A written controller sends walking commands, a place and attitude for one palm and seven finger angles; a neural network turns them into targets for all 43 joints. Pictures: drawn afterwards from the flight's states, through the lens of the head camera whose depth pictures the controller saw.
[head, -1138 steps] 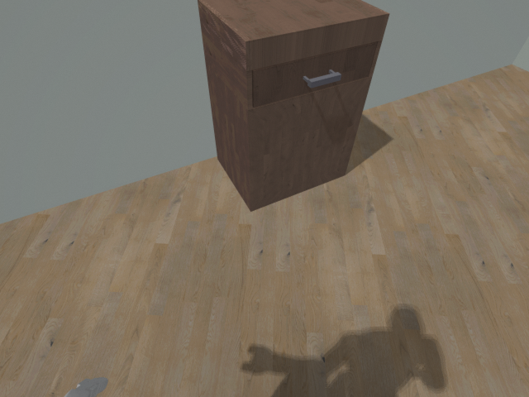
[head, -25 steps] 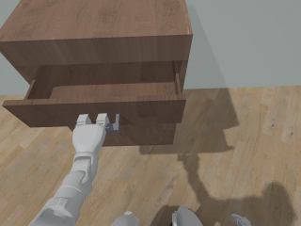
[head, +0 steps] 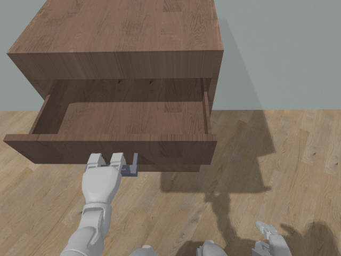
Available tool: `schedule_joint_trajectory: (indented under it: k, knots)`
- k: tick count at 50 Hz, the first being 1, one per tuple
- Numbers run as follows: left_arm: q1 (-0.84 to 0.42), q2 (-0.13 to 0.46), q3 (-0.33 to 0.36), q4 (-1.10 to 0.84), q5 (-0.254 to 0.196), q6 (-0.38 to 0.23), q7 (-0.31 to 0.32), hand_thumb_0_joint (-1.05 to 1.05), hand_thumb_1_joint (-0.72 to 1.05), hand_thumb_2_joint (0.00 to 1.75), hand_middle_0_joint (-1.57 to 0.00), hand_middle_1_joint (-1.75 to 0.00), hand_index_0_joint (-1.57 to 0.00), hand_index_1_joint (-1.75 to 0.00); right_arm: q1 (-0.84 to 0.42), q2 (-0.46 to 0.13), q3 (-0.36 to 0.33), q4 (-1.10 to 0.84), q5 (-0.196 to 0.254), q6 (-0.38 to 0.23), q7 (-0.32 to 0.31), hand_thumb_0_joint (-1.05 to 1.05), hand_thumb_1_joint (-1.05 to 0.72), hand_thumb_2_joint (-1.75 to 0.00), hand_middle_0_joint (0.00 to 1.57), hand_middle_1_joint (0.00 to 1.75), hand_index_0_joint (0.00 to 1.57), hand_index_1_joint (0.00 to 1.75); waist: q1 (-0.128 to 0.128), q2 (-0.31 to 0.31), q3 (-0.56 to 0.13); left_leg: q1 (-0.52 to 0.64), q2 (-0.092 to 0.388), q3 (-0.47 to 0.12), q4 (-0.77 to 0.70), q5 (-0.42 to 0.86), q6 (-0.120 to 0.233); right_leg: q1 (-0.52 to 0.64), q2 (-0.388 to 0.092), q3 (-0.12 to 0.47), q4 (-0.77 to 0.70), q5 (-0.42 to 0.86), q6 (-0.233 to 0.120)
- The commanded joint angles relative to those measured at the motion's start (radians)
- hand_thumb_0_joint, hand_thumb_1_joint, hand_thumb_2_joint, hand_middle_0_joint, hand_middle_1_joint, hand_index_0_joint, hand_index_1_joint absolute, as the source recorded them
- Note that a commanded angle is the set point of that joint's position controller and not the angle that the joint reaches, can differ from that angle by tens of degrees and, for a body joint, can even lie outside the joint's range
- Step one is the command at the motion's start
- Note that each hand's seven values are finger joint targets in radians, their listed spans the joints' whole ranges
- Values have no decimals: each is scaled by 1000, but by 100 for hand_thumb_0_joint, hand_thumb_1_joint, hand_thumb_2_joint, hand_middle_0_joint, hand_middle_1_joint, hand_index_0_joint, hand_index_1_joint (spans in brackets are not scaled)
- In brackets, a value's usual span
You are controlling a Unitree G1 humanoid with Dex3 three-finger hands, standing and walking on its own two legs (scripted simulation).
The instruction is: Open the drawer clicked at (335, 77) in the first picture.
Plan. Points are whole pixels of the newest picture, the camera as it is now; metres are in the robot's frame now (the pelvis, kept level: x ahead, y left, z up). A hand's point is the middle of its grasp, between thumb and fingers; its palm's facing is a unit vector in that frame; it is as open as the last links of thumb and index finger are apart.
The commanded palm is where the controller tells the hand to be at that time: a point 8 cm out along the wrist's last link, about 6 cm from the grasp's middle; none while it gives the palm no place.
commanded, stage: pull the drawer open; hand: left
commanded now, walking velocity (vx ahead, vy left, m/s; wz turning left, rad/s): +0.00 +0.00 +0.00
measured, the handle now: (113, 163) +0.35 +0.18 -0.04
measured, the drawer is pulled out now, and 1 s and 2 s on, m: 0.22 0.30 0.29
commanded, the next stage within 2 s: open the thumb to release the handle in 0.82 s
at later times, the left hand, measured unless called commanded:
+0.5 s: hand (105, 212) +0.23 +0.18 -0.06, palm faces -0.03 -0.08 -1.00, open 5.9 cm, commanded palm +0.19 +0.18 -0.01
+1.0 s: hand (102, 220) +0.21 +0.18 -0.06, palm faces -0.02 -0.06 -1.00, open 6.0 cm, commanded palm +0.18 +0.19 -0.01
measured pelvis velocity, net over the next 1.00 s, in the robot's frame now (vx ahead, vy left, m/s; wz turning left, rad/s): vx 0.00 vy -0.01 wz -0.01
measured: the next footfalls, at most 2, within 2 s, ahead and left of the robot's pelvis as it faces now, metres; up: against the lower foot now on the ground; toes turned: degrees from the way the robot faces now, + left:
none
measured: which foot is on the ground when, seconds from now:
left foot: down 0.00-1.00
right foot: down 0.00-1.00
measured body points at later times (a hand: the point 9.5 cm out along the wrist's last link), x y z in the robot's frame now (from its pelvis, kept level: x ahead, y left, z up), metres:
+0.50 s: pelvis +0.00 -0.01 -0.01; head +0.07 -0.03 +0.44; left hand +0.23 +0.18 -0.01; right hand +0.19 -0.23 -0.12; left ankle -0.02 +0.11 -0.67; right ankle +0.02 -0.10 -0.67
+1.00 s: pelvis +0.00 -0.01 -0.02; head +0.07 -0.04 +0.42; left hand +0.21 +0.18 -0.01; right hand +0.20 -0.24 -0.13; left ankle -0.02 +0.11 -0.67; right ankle +0.02 -0.10 -0.67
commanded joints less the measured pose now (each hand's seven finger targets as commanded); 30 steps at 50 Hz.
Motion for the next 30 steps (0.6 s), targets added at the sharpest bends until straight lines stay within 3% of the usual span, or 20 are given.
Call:
schedule_joint_trajectory:
  k: [1,2,6,8,10,14,18,22,30]
  knots:
    - [-30,69,34,-219,-4,-14,44,0,90,90,-40,-135,-40,-135,-44,-113,-36,-129,-8,-37,-6,0,-90,-90,20,30,20,30,6,-67,-293,153,-31,-24,-98,368,-1,260,20,12,-115,390,-21]
    - [1,88,56,-233,-3,-15,47,0,90,90,-40,-135,-40,-135,-55,-115,-35,-135,-9,-37,-8,0,-90,-90,20,30,20,30,17,-67,-303,155,-31,-26,-96,387,-3,266,21,15,-111,404,-24]
    - [48,69,37,-250,0,-12,52,0,90,90,-40,-135,-40,-135,-69,-108,-30,-139,-10,-38,-5,0,-90,-90,20,30,20,30,9,-73,-256,137,-34,-22,-91,340,-4,248,20,20,-114,377,-20]
    - [73,84,51,-286,3,-14,59,0,90,90,-40,-135,-40,-135,-75,-109,-30,-147,-13,-40,-5,0,-90,-90,20,30,20,30,19,-46,-279,148,-33,-23,-88,350,-4,250,19,21,-106,375,-23]
    - [85,91,62,-287,4,-12,64,0,90,90,-40,-135,-40,-135,-81,-109,-29,-144,-13,-41,-7,0,-90,-90,20,30,20,30,18,-80,-278,129,-35,-20,-83,328,-4,256,18,27,-106,371,-19]
    - [156,86,57,-329,2,-13,70,0,90,90,-40,-135,-40,-135,-95,-106,-27,-154,-14,-44,-4,0,-90,-90,20,30,20,30,30,-66,-287,135,-36,-21,-78,342,-6,260,18,30,-96,385,-21]
    - [240,93,72,-354,-10,-14,68,0,90,90,-40,-135,-40,-135,-109,-102,-21,-163,-13,-47,-4,0,-90,-90,20,30,20,30,34,-102,-269,110,-40,-21,-74,328,-6,278,16,42,-96,410,-19]
    - [331,105,88,-398,-14,-28,68,0,90,90,-40,-135,-40,-135,-131,-99,-16,-175,-14,-52,-2,0,-90,-90,20,30,20,30,46,-79,-261,100,-42,-19,-69,319,-8,278,15,52,-91,413,-23]
    - [409,100,86,-445,3,-55,75,0,90,90,-40,-135,-40,-135,-147,-94,-8,-189,-24,-58,2,0,-90,-90,20,30,20,30,48,-74,-225,76,-42,-23,-50,265,-7,217,19,51,-74,320,-24]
